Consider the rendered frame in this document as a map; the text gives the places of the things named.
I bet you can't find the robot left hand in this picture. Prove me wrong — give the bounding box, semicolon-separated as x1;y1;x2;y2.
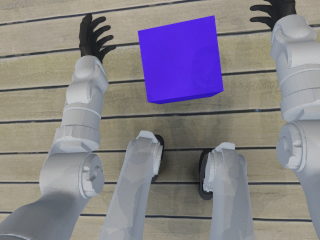
79;13;116;64

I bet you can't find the robot right forearm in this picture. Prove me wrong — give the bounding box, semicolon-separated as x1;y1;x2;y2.
270;14;320;122

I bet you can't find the robot right upper arm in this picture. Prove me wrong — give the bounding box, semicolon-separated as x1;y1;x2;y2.
276;119;320;240

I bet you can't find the robot left forearm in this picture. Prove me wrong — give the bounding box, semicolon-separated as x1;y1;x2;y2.
39;55;109;192

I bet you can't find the carton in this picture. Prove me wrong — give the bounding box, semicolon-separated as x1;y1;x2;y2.
138;15;224;104

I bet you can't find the robot right hand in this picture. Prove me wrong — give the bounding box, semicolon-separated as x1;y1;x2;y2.
249;0;297;32

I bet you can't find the robot left upper arm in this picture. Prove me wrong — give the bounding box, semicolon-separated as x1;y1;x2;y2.
0;151;105;240

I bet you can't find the left robot thigh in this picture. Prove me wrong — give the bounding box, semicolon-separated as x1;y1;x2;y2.
98;136;163;240

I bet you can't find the robot left shin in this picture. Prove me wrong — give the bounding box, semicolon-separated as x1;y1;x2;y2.
125;130;158;176

